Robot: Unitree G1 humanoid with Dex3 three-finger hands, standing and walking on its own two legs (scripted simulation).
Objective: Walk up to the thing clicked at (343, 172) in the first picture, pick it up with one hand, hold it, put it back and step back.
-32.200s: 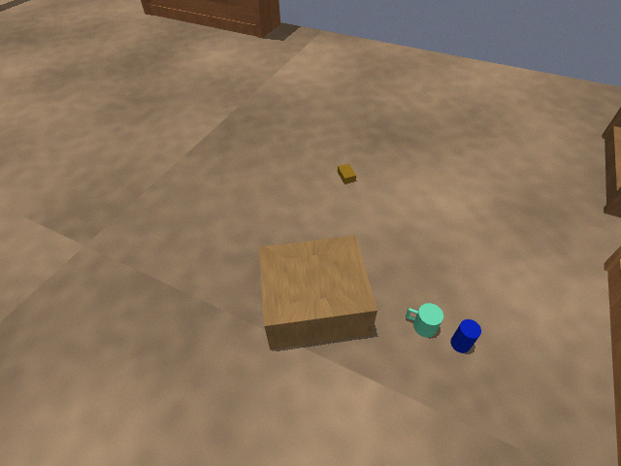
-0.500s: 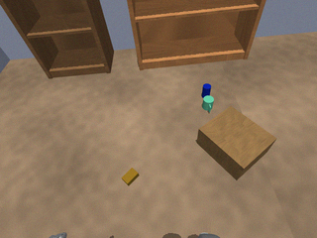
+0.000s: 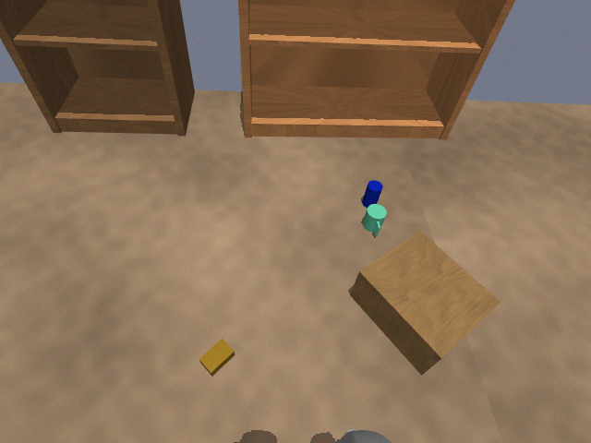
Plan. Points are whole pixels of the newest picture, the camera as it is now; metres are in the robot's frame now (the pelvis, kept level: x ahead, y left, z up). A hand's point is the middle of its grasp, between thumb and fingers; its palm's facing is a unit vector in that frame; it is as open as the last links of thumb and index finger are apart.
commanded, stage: walk up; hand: left
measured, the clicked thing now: (217, 357) +0.46 +0.22 -0.75
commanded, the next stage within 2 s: stand in 1.52 s
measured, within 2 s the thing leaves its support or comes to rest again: neither
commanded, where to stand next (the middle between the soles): +0.09 -0.02 m, yaw +2 degrees
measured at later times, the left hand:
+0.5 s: hand out of the picture +0.13 +0.22 -0.14, palm faces -0.03 -0.94 -0.34, open 7.4 cm
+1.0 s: hand out of the picture +0.12 +0.23 -0.14, palm faces +0.00 -0.95 -0.32, open 7.4 cm
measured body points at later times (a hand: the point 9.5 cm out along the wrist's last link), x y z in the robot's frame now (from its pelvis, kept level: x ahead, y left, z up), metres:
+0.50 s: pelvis +0.03 -0.03 +0.00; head +0.05 -0.03 +0.45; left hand +0.13 +0.27 -0.12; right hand +0.11 -0.32 -0.13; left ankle +0.06 +0.11 -0.73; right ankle +0.05 -0.15 -0.73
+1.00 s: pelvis +0.05 -0.03 +0.02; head +0.06 -0.02 +0.47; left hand +0.12 +0.27 -0.12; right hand +0.13 -0.33 -0.11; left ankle +0.06 +0.11 -0.73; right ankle +0.05 -0.15 -0.73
